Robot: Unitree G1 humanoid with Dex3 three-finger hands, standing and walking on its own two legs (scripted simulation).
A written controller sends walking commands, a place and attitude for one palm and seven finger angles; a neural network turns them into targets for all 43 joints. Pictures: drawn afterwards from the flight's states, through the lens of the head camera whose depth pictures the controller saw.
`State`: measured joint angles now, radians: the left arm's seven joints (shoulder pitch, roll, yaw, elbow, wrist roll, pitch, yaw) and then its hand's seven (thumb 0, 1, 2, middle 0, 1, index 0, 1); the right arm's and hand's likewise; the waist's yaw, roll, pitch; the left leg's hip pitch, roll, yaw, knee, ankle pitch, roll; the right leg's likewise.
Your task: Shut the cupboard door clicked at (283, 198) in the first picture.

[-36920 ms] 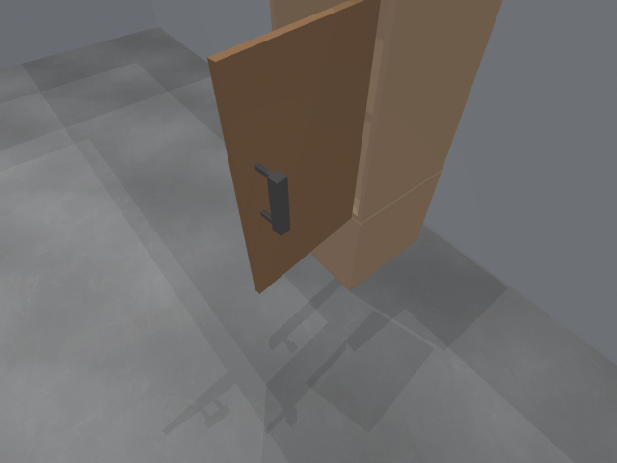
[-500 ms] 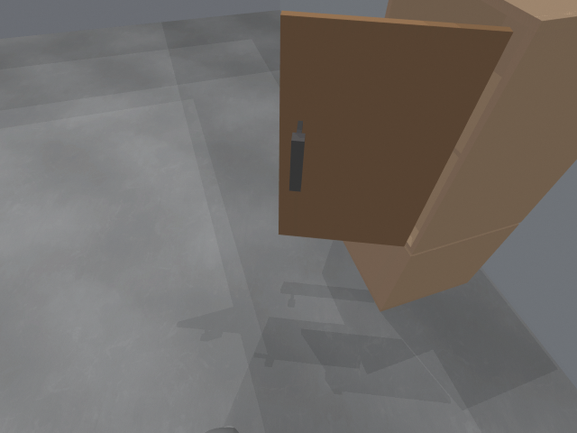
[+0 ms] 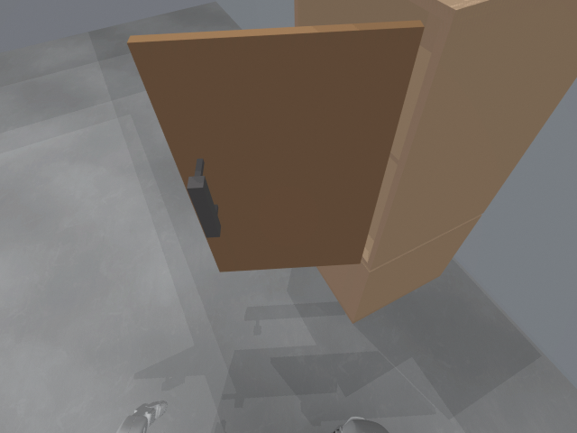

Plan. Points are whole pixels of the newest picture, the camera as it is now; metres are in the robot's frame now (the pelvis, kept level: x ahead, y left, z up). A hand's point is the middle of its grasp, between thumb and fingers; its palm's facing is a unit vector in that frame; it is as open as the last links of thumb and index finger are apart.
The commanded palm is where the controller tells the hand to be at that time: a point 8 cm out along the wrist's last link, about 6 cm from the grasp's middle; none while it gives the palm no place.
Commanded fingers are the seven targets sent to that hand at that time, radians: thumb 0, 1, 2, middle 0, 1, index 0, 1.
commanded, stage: come to a stop and stand still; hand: left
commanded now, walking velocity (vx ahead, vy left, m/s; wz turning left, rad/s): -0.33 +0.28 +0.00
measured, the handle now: (206, 199) +0.49 +0.15 +0.00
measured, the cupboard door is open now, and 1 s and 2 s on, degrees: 66 66 66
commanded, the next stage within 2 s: look again from close up in 0.88 s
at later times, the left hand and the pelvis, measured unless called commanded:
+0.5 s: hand out of the picture +0.01 +0.23 -0.17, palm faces +0.10 -0.97 -0.22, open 7.3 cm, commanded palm none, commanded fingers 0.00 0.90 0.90 -0.20 -0.30 -0.20 -0.30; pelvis -0.01 +0.02 +0.01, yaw +2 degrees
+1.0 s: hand out of the picture -0.01 +0.20 -0.16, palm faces +0.00 -0.99 -0.17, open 7.3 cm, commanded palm none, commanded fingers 0.00 0.90 0.90 -0.20 -0.30 -0.20 -0.30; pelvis -0.02 +0.03 +0.02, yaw +0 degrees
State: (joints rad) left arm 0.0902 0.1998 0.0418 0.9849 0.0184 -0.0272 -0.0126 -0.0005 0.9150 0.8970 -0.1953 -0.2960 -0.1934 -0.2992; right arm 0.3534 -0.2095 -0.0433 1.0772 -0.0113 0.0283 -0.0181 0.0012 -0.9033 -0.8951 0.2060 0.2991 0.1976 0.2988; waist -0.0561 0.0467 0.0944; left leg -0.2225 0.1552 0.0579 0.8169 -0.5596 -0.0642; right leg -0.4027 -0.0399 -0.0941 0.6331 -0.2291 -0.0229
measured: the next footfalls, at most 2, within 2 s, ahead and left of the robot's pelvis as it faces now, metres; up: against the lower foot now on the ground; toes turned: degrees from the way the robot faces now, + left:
left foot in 0.40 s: +0.02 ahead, +0.14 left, +0.00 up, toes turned +3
right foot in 0.62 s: +0.02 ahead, -0.09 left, +0.00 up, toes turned +2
